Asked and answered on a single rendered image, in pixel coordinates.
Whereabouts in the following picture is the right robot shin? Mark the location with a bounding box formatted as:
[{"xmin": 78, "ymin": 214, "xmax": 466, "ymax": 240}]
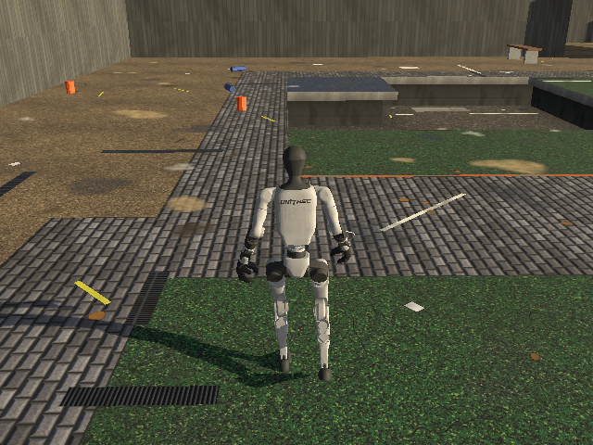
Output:
[{"xmin": 316, "ymin": 306, "xmax": 330, "ymax": 369}]

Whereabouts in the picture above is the right robot foot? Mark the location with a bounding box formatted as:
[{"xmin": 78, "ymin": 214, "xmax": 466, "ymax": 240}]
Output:
[{"xmin": 318, "ymin": 365, "xmax": 332, "ymax": 380}]

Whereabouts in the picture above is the robot left upper arm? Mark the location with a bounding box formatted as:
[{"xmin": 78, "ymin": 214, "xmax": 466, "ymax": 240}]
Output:
[{"xmin": 249, "ymin": 186, "xmax": 276, "ymax": 239}]

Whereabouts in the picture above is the robot right hand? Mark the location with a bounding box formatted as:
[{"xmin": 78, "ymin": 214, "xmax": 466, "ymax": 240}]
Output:
[{"xmin": 330, "ymin": 247, "xmax": 352, "ymax": 263}]

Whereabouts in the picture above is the robot right upper arm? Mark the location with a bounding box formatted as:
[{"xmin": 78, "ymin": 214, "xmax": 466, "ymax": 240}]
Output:
[{"xmin": 314, "ymin": 185, "xmax": 342, "ymax": 235}]

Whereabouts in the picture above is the left robot forearm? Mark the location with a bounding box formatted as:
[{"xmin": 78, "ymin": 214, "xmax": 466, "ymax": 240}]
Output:
[{"xmin": 239, "ymin": 224, "xmax": 259, "ymax": 264}]

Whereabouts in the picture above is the robot left hand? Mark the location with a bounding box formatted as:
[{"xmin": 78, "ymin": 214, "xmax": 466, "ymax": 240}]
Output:
[{"xmin": 236, "ymin": 260, "xmax": 258, "ymax": 283}]

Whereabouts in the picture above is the right robot forearm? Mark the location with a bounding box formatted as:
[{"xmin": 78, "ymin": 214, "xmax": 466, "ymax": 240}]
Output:
[{"xmin": 333, "ymin": 221, "xmax": 350, "ymax": 251}]

